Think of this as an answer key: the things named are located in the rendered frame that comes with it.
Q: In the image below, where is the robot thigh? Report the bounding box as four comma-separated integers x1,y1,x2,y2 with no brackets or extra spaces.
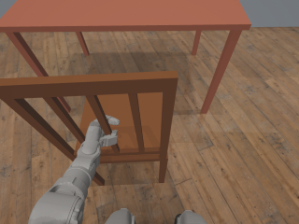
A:
177,212,207,224
105,210,135,224

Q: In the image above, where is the table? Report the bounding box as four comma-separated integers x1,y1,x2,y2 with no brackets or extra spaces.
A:
0,0,251,114

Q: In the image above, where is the robot right thigh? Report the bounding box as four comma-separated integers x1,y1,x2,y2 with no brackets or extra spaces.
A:
177,212,207,224

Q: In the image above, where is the robot left thigh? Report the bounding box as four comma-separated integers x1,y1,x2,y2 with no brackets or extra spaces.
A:
105,210,135,224

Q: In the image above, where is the left robot upper arm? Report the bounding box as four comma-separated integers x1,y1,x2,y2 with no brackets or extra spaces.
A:
30,191,85,224

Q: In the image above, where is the chair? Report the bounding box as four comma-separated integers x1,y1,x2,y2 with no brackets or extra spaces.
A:
0,70,178,186

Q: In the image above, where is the robot left hand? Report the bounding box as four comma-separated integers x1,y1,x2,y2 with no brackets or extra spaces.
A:
85,114,120,147

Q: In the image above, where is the left robot forearm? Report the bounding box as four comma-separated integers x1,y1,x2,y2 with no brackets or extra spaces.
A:
28,139,101,224

